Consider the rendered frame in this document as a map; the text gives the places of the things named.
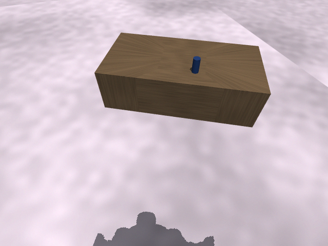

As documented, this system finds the can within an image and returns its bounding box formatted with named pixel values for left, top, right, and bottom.
left=192, top=56, right=201, bottom=74

